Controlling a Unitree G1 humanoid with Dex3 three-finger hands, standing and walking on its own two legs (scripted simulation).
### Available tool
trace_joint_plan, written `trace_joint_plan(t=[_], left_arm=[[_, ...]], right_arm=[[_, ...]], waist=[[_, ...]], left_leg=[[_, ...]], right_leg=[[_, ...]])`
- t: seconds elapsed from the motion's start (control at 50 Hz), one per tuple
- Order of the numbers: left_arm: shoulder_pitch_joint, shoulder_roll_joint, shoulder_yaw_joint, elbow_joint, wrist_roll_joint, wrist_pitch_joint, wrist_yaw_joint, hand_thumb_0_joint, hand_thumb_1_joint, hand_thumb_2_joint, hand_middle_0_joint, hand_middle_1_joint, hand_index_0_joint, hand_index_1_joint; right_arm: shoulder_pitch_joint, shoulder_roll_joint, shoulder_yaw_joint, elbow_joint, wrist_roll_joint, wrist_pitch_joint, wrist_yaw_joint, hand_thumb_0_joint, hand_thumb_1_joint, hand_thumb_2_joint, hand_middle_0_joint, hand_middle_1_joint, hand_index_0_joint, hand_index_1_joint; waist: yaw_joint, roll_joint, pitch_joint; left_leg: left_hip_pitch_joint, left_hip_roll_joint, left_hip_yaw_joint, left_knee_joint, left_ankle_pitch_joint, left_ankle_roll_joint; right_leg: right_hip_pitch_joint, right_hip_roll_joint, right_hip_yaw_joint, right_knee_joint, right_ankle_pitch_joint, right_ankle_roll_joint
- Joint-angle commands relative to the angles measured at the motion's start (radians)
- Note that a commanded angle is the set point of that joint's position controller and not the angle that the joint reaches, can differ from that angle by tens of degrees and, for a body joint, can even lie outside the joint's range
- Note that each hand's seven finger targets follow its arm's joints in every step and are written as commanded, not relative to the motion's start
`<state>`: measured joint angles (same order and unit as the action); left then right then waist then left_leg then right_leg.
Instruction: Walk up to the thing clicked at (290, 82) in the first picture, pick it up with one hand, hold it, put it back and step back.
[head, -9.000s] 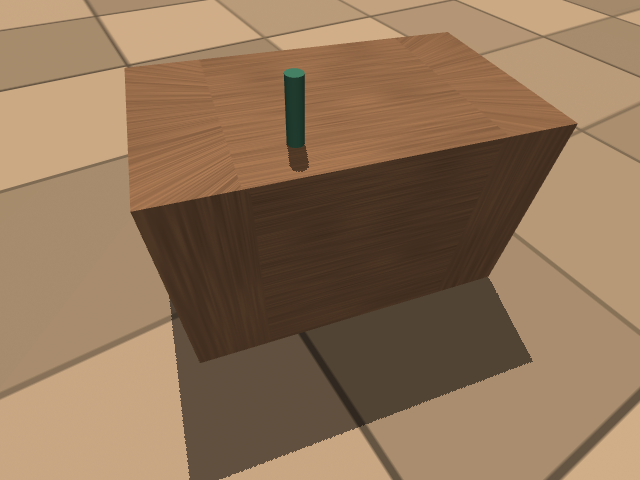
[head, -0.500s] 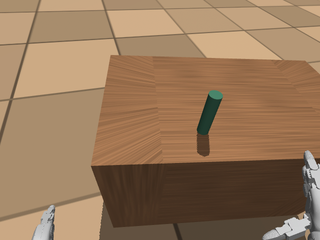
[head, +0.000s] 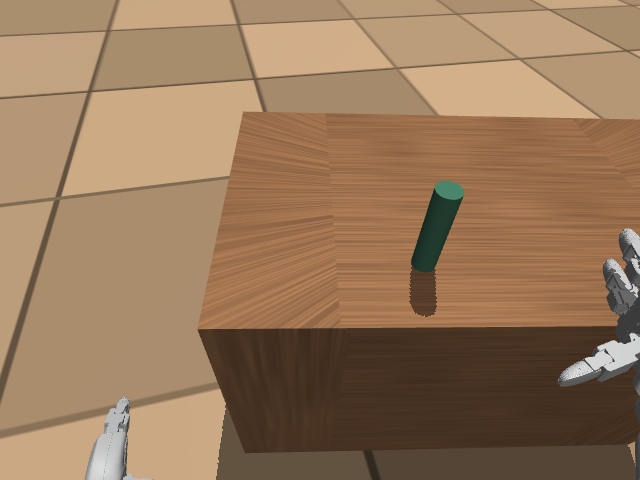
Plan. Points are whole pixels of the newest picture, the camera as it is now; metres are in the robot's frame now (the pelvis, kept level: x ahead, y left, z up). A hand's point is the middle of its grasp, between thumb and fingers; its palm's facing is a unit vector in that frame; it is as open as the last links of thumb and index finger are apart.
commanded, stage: go down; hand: right
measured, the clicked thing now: (435, 230) +0.50 -0.19 +0.01
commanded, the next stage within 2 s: none
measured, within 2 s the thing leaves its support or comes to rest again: neither
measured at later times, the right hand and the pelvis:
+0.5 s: hand (601, 294) +0.32 -0.33 +0.10, palm faces +0.15 +0.99 -0.02, open 17.4 cm; pelvis +0.01 -0.01 +0.00, yaw +0 degrees
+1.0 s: hand (600, 258) +0.38 -0.36 +0.10, palm faces +0.10 +0.99 +0.01, open 17.7 cm; pelvis +0.00 -0.01 -0.02, yaw +1 degrees
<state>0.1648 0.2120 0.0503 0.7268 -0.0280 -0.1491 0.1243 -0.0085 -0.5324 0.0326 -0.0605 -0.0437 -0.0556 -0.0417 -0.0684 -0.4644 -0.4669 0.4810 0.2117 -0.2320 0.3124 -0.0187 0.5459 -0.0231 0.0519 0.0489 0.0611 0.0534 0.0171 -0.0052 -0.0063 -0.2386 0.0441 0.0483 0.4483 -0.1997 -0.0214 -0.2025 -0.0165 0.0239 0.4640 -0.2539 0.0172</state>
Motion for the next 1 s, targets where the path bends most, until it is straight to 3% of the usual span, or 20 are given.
trace_joint_plan(t=[0.0, 0.04, 0.08, 0.14, 0.2, 0.24, 0.3, 0.34, 0.38, 0.44, 0.48, 0.5, 0.54, 0.6, 0.64, 0.74, 0.84, 0.86, 0.94, 0.98], left_arm=[[-0.058, 0.162, 0.043, -0.100, -0.009, -0.057, 0.029, 0.000, -0.545, 0.035, -0.051, -0.046, -0.051, -0.045], [-0.059, 0.161, 0.031, -0.092, -0.009, -0.059, 0.026, 0.000, -0.541, 0.031, -0.050, -0.047, -0.052, -0.044], [-0.067, 0.194, 0.053, -0.109, -0.007, -0.065, 0.029, 0.000, -0.545, 0.035, -0.050, -0.047, -0.051, -0.046], [-0.119, 0.145, -0.007, -0.165, -0.007, -0.078, 0.022, 0.000, -0.549, 0.040, -0.050, -0.048, -0.050, -0.048], [-0.159, 0.207, 0.026, -0.252, 0.000, -0.091, 0.031, 0.000, -0.545, 0.042, -0.051, -0.050, -0.051, -0.049], [-0.058, 0.141, -0.017, -0.139, 0.001, -0.080, 0.032, 0.000, -0.552, 0.045, -0.053, -0.052, -0.052, -0.053], [-0.068, 0.191, 0.011, -0.162, 0.002, -0.085, 0.047, 0.000, -0.553, 0.046, -0.053, -0.052, -0.052, -0.053], [-0.001, 0.165, 0.001, -0.091, 0.003, -0.078, 0.048, 0.000, -0.560, 0.047, -0.055, -0.051, -0.052, -0.055], [-0.014, 0.218, 0.042, -0.137, 0.000, -0.085, 0.058, 0.000, -0.560, 0.048, -0.053, -0.050, -0.049, -0.054], [-0.032, 0.179, 0.004, -0.111, -0.007, -0.093, 0.057, 0.000, -0.554, 0.044, -0.054, -0.051, -0.052, -0.053], [-0.044, 0.144, -0.025, -0.106, -0.008, -0.104, 0.057, 0.000, -0.557, 0.047, -0.054, -0.051, -0.051, -0.055], [-0.052, 0.158, -0.014, -0.125, -0.009, -0.108, 0.060, 0.000, -0.551, 0.043, -0.054, -0.050, -0.051, -0.053], [-0.046, 0.126, -0.063, -0.108, -0.005, -0.115, 0.061, 0.000, -0.552, 0.044, -0.052, -0.049, -0.049, -0.052], [-0.065, 0.193, -0.016, -0.122, 0.001, -0.121, 0.072, 0.000, -0.546, 0.038, -0.052, -0.050, -0.051, -0.051], [-0.046, 0.254, 0.031, -0.148, 0.004, -0.123, 0.077, 0.000, -0.545, 0.042, -0.051, -0.052, -0.051, -0.052], [-0.016, 0.173, -0.047, -0.199, 0.002, -0.122, 0.068, 0.000, -0.557, 0.056, -0.053, -0.052, -0.050, -0.055], [-0.070, 0.211, -0.041, -0.243, 0.009, -0.123, 0.068, 0.000, -0.553, 0.057, -0.049, -0.051, -0.046, -0.054], [-0.039, 0.180, -0.061, -0.181, 0.011, -0.120, 0.066, 0.000, -0.558, 0.060, -0.050, -0.052, -0.047, -0.056], [-0.028, 0.197, -0.051, -0.204, 0.012, -0.129, 0.067, 0.000, -0.558, 0.061, -0.052, -0.056, -0.050, -0.059], [-0.014, 0.244, -0.021, -0.226, 0.015, -0.134, 0.076, 0.000, -0.565, 0.065, -0.052, -0.055, -0.048, -0.061]], right_arm=[[-0.255, -0.341, -0.126, -0.033, 0.073, -0.045, 0.079, 0.000, 0.556, -0.025, 0.048, 0.046, 0.052, 0.046], [-0.285, -0.375, -0.134, 0.010, 0.087, -0.036, 0.114, 0.000, 0.595, -0.029, 0.039, 0.051, 0.046, 0.051], [-0.302, -0.371, -0.123, 0.031, 0.093, -0.031, 0.138, 0.000, 0.588, -0.032, 0.038, 0.051, 0.044, 0.051], [-0.329, -0.359, -0.119, 0.002, 0.101, -0.045, 0.156, 0.000, 0.599, -0.036, 0.036, 0.053, 0.044, 0.052], [-0.402, -0.390, -0.124, -0.038, 0.100, -0.068, 0.153, 0.000, 0.584, -0.036, 0.040, 0.051, 0.046, 0.051], [-0.398, -0.366, -0.101, -0.036, 0.100, -0.071, 0.158, 0.000, 0.546, -0.043, 0.043, 0.050, 0.047, 0.050], [-0.436, -0.409, -0.128, -0.019, 0.103, -0.074, 0.159, 0.000, 0.524, -0.039, 0.050, 0.047, 0.051, 0.047], [-0.431, -0.424, -0.133, 0.001, 0.094, -0.064, 0.165, 0.000, 0.507, -0.048, 0.047, 0.048, 0.048, 0.048], [-0.500, -0.451, -0.139, -0.020, 0.099, -0.066, 0.176, 0.000, 0.492, -0.037, 0.056, 0.044, 0.053, 0.044], [-0.583, -0.495, -0.164, 0.012, 0.121, -0.064, 0.203, 0.000, 0.534, -0.039, 0.050, 0.048, 0.050, 0.048], [-0.603, -0.479, -0.136, 0.071, 0.123, -0.059, 0.233, 0.000, 0.536, -0.042, 0.049, 0.049, 0.049, 0.049], [-0.581, -0.453, -0.113, 0.126, 0.124, -0.051, 0.252, 0.000, 0.536, -0.040, 0.051, 0.049, 0.050, 0.049], [-0.584, -0.450, -0.089, 0.202, 0.120, -0.038, 0.288, 0.000, 0.563, -0.037, 0.049, 0.050, 0.050, 0.049], [-0.648, -0.529, -0.118, 0.233, 0.121, -0.031, 0.321, 0.000, 0.557, -0.031, 0.053, 0.048, 0.051, 0.048], [-0.675, -0.575, -0.152, 0.248, 0.131, -0.027, 0.325, 0.000, 0.588, -0.031, 0.047, 0.048, 0.048, 0.048], [-0.689, -0.614, -0.187, 0.346, 0.119, -0.036, 0.306, 0.000, 0.601, -0.043, 0.040, 0.051, 0.046, 0.051], [-0.732, -0.687, -0.194, 0.344, 0.085, -0.053, 0.298, 0.000, 0.609, -0.031, 0.048, 0.048, 0.049, 0.048], [-0.739, -0.691, -0.190, 0.351, 0.083, -0.057, 0.301, 0.000, 0.607, -0.037, 0.045, 0.050, 0.047, 0.050], [-0.827, -0.713, -0.194, 0.275, 0.094, -0.068, 0.312, 0.000, 0.591, -0.042, 0.044, 0.050, 0.045, 0.049], [-0.781, -0.691, -0.180, 0.358, 0.091, -0.055, 0.313, 0.000, 0.574, -0.042, 0.048, 0.049, 0.048, 0.049]], waist=[[-0.023, -0.054, -0.164], [-0.029, -0.083, -0.164], [-0.019, -0.067, -0.189], [-0.050, -0.062, -0.228], [-0.033, -0.052, -0.312], [-0.029, -0.113, -0.291], [-0.015, -0.091, -0.298], [-0.007, -0.139, -0.262], [0.018, -0.131, -0.276], [0.023, -0.122, -0.208], [0.033, -0.122, -0.199], [0.044, -0.107, -0.209], [0.044, -0.107, -0.204], [0.044, -0.132, -0.272], [0.052, -0.104, -0.315], [0.025, -0.058, -0.327], [0.013, -0.116, -0.333], [0.011, -0.161, -0.329], [0.039, -0.201, -0.464], [0.061, -0.169, -0.416]], left_leg=[[0.060, -0.028, 0.016, -0.038, 0.133, 0.020], [0.050, -0.031, 0.017, -0.029, 0.140, 0.024], [0.044, -0.035, 0.015, -0.021, 0.153, 0.026], [0.075, -0.041, 0.013, -0.012, 0.171, 0.031], [0.091, -0.049, 0.010, 0.003, 0.207, 0.033], [0.063, -0.051, 0.005, 0.012, 0.206, 0.036], [0.057, -0.048, 0.005, 0.011, 0.204, 0.031], [0.043, -0.041, 0.001, 0.009, 0.204, 0.031], [0.024, -0.044, 0.002, 0.005, 0.186, 0.030], [-0.004, -0.037, -0.003, -0.005, 0.153, 0.025], [-0.023, -0.038, -0.004, 0.004, 0.142, 0.025], [-0.030, -0.037, -0.006, 0.008, 0.141, 0.023], [-0.045, -0.037, -0.005, 0.017, 0.133, 0.021], [-0.061, -0.033, -0.010, 0.039, 0.138, 0.023], [-0.058, -0.038, -0.006, 0.045, 0.141, 0.023], [-0.022, -0.033, -0.015, 0.060, 0.161, 0.020], [-0.066, -0.040, -0.016, 0.077, 0.129, 0.032], [-0.076, -0.037, -0.021, 0.084, 0.130, 0.035], [-0.089, -0.046, -0.019, 0.106, 0.163, 0.037], [-0.118, -0.051, -0.011, 0.106, 0.160, 0.035]], right_leg=[[-0.007, 0.026, -0.007, -0.062, 0.158, -0.027], [-0.030, 0.022, -0.008, -0.054, 0.173, -0.023], [-0.023, 0.017, -0.006, -0.048, 0.197, -0.023], [-0.027, 0.012, -0.003, -0.034, 0.244, -0.020], [0.013, 0.004, 0.005, -0.013, 0.311, -0.018], [0.023, 0.003, 0.004, -0.003, 0.350, -0.012], [0.020, 0.004, 0.004, 0.005, 0.327, -0.017], [0.001, 0.013, -0.003, 0.000, 0.301, -0.018], [0.016, 0.009, -0.001, -0.004, 0.268, -0.020], [-0.043, 0.015, -0.002, -0.005, 0.172, -0.029], [-0.056, 0.011, 0.003, -0.002, 0.157, -0.030], [-0.051, 0.011, 0.005, 0.004, 0.152, -0.031], [-0.086, 0.012, 0.007, 0.014, 0.142, -0.032], [-0.077, 0.010, 0.013, 0.040, 0.161, -0.029], [-0.065, 0.006, 0.021, 0.047, 0.171, -0.028], [-0.133, 0.016, 0.012, 0.082, 0.184, -0.033], [-0.160, 0.007, 0.011, 0.091, 0.169, -0.024], [-0.160, 0.009, 0.007, 0.100, 0.174, -0.021], [-0.083, 0.001, 0.016, 0.133, 0.266, -0.017], [-0.081, -0.005, 0.017, 0.140, 0.276, -0.015]])
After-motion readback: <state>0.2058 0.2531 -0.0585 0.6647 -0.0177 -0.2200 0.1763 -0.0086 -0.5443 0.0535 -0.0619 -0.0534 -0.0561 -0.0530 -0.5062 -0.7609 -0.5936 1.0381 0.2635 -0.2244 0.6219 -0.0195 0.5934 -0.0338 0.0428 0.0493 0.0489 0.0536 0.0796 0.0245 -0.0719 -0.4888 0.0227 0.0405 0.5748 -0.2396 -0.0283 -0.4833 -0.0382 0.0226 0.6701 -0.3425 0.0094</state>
